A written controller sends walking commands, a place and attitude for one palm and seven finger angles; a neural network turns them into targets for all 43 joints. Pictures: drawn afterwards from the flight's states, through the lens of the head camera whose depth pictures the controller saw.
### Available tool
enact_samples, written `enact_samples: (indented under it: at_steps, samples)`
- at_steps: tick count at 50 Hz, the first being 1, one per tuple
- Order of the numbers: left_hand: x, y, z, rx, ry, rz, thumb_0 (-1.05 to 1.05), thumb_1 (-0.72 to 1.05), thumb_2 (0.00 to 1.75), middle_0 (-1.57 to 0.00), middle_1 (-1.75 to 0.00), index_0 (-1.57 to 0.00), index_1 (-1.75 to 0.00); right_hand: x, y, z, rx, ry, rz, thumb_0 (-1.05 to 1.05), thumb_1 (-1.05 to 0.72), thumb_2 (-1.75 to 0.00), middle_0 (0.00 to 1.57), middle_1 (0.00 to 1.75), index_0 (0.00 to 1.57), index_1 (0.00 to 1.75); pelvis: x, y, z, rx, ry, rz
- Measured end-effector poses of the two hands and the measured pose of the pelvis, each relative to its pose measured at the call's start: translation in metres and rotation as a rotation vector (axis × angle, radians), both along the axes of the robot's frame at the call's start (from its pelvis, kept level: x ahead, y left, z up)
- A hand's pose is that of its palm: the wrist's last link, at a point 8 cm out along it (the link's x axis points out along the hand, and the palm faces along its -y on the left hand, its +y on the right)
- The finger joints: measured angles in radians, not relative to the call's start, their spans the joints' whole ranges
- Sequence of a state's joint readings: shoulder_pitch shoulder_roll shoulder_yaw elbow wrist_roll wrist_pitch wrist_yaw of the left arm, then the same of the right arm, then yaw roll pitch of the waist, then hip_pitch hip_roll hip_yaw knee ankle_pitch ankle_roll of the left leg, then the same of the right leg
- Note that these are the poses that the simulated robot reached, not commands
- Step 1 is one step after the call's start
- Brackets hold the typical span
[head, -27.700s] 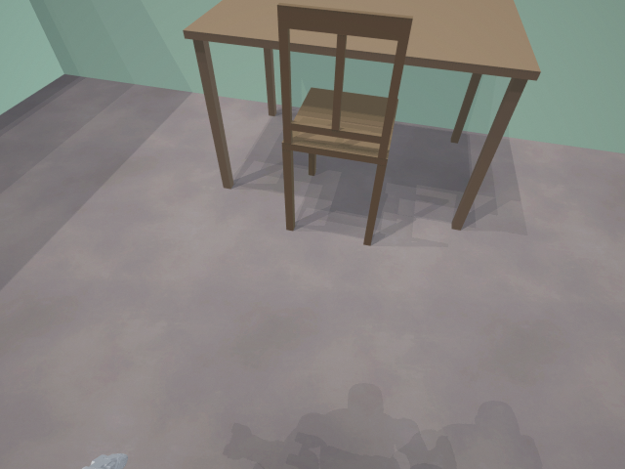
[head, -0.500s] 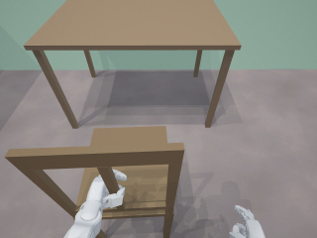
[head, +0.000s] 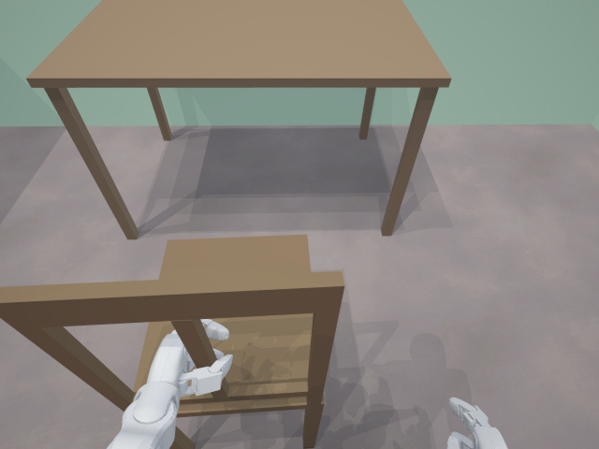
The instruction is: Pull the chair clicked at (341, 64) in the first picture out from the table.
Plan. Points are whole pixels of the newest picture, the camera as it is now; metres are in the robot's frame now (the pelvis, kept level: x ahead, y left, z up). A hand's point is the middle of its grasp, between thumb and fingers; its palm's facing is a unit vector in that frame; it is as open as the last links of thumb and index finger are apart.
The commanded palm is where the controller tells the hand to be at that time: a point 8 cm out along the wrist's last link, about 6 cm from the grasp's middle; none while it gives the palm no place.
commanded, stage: open the thumb and straighten the fingers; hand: left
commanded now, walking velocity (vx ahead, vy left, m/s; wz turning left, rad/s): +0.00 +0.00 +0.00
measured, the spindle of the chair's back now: (205, 360) +0.26 +0.15 -0.07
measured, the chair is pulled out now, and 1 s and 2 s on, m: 0.61 0.61 0.61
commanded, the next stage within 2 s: draw the fingers out of the gap in 0.58 s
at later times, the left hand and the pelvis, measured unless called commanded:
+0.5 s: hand (202, 370) +0.25 +0.15 -0.06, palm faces -0.02 -0.99 -0.16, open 16.4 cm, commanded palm +0.23 +0.20 -0.04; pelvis +0.01 +0.00 -0.03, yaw +1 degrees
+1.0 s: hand (192, 412) +0.19 +0.15 -0.06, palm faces +0.00 -0.99 -0.15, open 17.5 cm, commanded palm +0.17 +0.20 -0.04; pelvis +0.02 +0.00 -0.04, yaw +2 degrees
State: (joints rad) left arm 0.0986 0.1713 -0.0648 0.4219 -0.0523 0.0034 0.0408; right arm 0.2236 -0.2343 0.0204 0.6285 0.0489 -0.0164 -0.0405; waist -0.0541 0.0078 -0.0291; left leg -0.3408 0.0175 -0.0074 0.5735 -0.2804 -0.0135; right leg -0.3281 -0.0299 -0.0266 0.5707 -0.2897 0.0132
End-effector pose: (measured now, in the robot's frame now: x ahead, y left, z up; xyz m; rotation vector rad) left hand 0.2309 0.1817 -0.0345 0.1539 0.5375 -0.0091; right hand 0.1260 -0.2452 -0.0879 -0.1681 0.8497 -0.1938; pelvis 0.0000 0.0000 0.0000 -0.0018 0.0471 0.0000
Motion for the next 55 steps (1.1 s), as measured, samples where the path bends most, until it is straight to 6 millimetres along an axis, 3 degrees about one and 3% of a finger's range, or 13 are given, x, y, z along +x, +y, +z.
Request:
enact_samples:
  at_steps: [8,12,17,26,32,39,55]
  samples:
    - [0.007,0.006,0.000,0.008,0.000,0.005,0.02,-0.05,0.44,-0.40,-1.33,-0.48,-1.38,0.009,-0.008,-0.011,-0.024,-0.060,0.011,0.01,-0.90,-0.89,0.20,0.30,0.20,0.29,-0.001,0.001,-0.016,-0.002,0.055,0.002]
    - [0.005,0.009,-0.001,0.014,0.017,0.018,0.01,-0.29,0.32,-0.38,-1.20,-0.42,-1.22,0.017,-0.005,-0.015,-0.024,-0.090,0.024,0.01,-0.90,-0.89,0.20,0.30,0.20,0.29,0.001,0.002,-0.021,-0.003,0.070,0.006]
    - [0.003,0.011,-0.002,0.016,0.032,0.024,0.00,-0.44,0.25,-0.30,-0.93,-0.32,-0.94,0.028,0.002,-0.019,-0.019,-0.120,0.049,0.01,-0.90,-0.89,0.20,0.30,0.20,0.29,0.004,0.001,-0.025,-0.005,0.083,0.016]
    - [-0.002,0.017,-0.004,0.017,0.043,0.036,-0.01,-0.52,0.21,-0.11,-0.34,-0.12,-0.34,0.039,0.008,-0.021,-0.017,-0.142,0.080,0.01,-0.90,-0.89,0.21,0.30,0.20,0.30,0.009,-0.001,-0.030,-0.007,0.098,0.026]
    - [-0.001,0.017,-0.004,0.018,0.043,0.028,-0.01,-0.53,0.20,-0.04,-0.12,-0.04,-0.12,0.040,0.006,-0.022,-0.034,-0.141,0.081,0.01,-0.90,-0.89,0.21,0.30,0.20,0.30,0.011,0.000,-0.032,-0.011,0.104,0.033]
    - [-0.006,0.019,-0.004,0.014,0.048,0.036,-0.01,-0.53,0.20,-0.01,-0.03,-0.01,-0.03,0.039,0.002,-0.021,-0.041,-0.139,0.062,0.01,-0.90,-0.89,0.21,0.30,0.20,0.30,0.014,0.000,-0.033,-0.009,0.113,0.026]
    - [-0.070,0.021,-0.005,0.014,0.077,0.068,-0.01,-0.53,0.20,0.00,0.00,-0.01,0.00,0.060,0.016,-0.017,-0.048,-0.222,0.079,0.01,-0.90,-0.89,0.20,0.30,0.20,0.30,0.016,0.003,-0.041,-0.022,0.119,0.045]
